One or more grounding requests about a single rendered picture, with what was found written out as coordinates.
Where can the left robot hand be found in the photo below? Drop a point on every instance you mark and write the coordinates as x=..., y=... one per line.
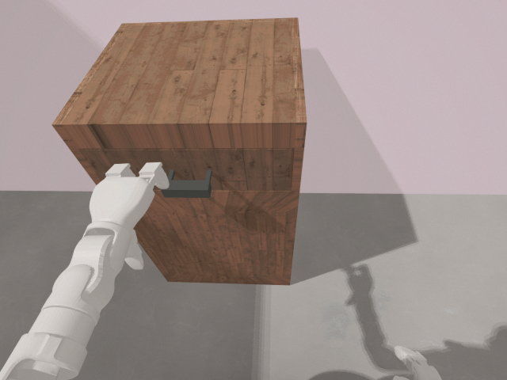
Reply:
x=123, y=198

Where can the cabinet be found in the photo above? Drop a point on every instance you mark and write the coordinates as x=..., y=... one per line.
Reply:
x=202, y=84

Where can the drawer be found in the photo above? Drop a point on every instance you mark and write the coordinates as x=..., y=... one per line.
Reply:
x=232, y=168

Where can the handle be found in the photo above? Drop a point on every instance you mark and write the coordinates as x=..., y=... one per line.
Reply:
x=188, y=188

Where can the left robot forearm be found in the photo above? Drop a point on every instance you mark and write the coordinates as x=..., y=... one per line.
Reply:
x=55, y=347

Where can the right robot hand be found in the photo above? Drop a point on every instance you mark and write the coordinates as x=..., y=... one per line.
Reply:
x=416, y=363

